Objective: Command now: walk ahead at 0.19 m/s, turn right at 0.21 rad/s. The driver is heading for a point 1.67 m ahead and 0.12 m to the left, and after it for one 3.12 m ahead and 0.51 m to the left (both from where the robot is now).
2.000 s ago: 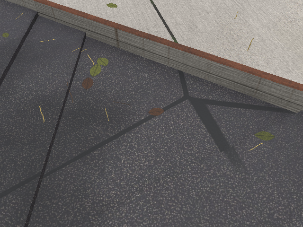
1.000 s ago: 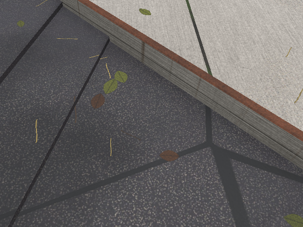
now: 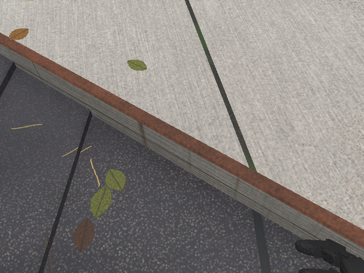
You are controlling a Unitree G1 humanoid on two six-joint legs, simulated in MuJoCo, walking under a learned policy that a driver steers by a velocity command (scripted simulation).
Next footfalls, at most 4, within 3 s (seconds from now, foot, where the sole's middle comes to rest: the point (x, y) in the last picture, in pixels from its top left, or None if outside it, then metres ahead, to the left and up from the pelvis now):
0.24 right None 0.19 -0.16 -0.76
2.52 right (252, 244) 0.51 -0.16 -0.76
2.92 left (199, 120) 0.92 0.04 -0.58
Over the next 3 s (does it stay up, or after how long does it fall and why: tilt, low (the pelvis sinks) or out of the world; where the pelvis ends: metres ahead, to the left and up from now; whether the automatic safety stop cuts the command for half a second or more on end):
stays up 0.79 -0.04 0.08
